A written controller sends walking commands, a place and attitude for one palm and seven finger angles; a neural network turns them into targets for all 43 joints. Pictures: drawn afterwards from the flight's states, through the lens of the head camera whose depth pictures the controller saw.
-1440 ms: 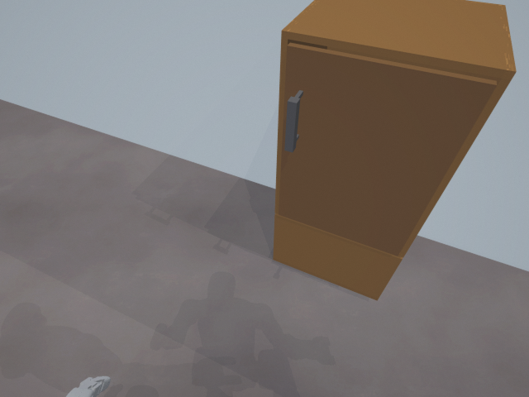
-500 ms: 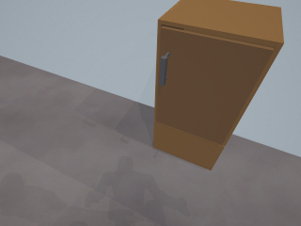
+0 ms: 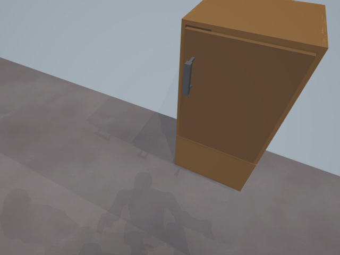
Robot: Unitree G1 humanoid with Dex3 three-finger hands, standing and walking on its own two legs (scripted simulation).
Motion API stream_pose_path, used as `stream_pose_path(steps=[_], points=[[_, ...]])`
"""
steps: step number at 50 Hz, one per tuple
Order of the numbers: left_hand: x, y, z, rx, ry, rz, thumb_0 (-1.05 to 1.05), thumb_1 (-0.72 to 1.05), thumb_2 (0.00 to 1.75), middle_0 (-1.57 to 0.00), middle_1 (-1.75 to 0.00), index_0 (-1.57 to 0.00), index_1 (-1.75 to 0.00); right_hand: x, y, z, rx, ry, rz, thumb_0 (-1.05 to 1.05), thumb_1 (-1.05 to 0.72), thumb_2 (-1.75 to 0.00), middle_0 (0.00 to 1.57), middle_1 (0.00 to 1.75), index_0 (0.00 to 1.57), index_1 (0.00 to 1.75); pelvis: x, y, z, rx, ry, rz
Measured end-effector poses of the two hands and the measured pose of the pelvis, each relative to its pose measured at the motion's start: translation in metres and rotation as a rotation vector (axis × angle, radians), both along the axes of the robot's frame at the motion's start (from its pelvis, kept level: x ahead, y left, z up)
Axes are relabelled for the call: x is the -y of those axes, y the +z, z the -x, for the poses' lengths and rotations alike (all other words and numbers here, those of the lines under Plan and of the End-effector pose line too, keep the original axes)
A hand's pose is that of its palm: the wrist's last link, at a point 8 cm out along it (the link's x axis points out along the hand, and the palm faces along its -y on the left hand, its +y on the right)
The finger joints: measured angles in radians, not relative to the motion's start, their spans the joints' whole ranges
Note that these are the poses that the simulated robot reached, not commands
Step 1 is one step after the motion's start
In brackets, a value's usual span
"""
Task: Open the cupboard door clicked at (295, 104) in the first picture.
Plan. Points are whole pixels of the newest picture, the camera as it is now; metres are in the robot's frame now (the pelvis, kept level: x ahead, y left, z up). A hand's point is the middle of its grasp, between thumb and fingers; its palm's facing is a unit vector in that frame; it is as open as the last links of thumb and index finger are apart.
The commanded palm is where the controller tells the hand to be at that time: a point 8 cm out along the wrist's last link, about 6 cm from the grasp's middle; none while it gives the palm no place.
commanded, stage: turn to face it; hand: left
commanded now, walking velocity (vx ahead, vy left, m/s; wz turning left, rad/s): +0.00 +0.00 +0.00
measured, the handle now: (189, 76) +0.75 -0.03 +0.00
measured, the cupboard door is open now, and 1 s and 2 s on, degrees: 0 0 0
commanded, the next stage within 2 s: take the last steps up to it in 0.90 s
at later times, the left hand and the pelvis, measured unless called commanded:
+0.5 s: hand out of the picture +0.07 +0.19 -0.18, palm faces -0.14 -0.95 -0.27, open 7.4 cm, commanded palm none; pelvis -0.01 -0.02 -0.02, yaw -10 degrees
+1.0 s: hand out of the picture +0.06 +0.18 -0.18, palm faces -0.22 -0.95 -0.22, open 7.4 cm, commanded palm none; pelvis -0.04 +0.00 -0.01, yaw -18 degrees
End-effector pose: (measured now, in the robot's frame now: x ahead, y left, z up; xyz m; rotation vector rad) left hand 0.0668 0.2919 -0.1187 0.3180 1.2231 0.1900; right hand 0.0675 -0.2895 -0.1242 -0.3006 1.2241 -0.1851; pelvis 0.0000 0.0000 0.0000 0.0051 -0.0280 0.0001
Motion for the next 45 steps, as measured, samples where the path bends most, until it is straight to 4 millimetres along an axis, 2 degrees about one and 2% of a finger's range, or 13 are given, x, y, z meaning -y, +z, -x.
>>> stream_pose_path(steps=[10,14,17,22,28,36,45], points=[[0.002,0.000,-0.005,0.000,0.000,-0.004,0.01,0.91,0.89,-0.20,-0.30,-0.20,-0.30,0.001,0.000,-0.011,0.025,-0.002,0.002,0.01,-0.90,-0.90,0.20,0.30,0.20,0.30,0.002,-0.001,-0.003,-0.002,-0.017,-0.001],[0.010,-0.006,-0.004,-0.025,-0.014,0.005,0.01,0.91,0.89,-0.20,-0.30,-0.20,-0.30,-0.005,-0.004,-0.007,0.043,-0.040,-0.010,0.01,-0.90,-0.90,0.20,0.30,0.20,0.30,0.002,-0.004,-0.001,-0.007,-0.055,-0.002],[0.020,-0.014,-0.003,-0.048,-0.037,0.028,0.01,0.91,0.89,-0.20,-0.30,-0.20,-0.30,-0.012,-0.010,0.005,0.046,-0.077,-0.030,0.01,-0.90,-0.90,0.20,0.30,0.20,0.30,0.003,-0.008,0.002,-0.010,-0.085,-0.007],[0.042,-0.025,-0.004,-0.066,-0.079,0.063,0.01,0.91,0.89,-0.20,-0.30,-0.20,-0.30,-0.019,-0.025,0.034,0.020,-0.141,-0.071,0.01,-0.90,-0.90,0.20,0.30,0.20,0.30,0.008,-0.016,0.010,-0.010,-0.132,-0.030],[0.073,-0.028,-0.002,-0.049,-0.117,0.062,0.01,0.91,0.89,-0.20,-0.30,-0.20,-0.30,-0.011,-0.049,0.067,-0.023,-0.219,-0.120,0.01,-0.90,-0.90,0.20,0.30,0.20,0.30,0.025,-0.026,0.018,0.001,-0.175,-0.024],[0.090,-0.011,0.014,-0.075,-0.123,0.069,0.01,0.91,0.89,-0.20,-0.30,-0.20,-0.30,-0.003,-0.031,0.084,-0.021,-0.269,-0.125,0.01,-0.90,-0.90,0.20,0.30,0.20,0.30,0.030,-0.008,0.026,-0.030,-0.221,-0.039],[0.080,-0.015,0.011,-0.054,-0.157,0.090,0.01,0.90,0.89,-0.20,-0.30,-0.20,-0.30,-0.012,-0.019,0.092,0.025,-0.314,-0.087,0.01,-0.90,-0.90,0.20,0.30,0.20,0.30,0.016,-0.006,0.031,-0.042,-0.277,-0.020]])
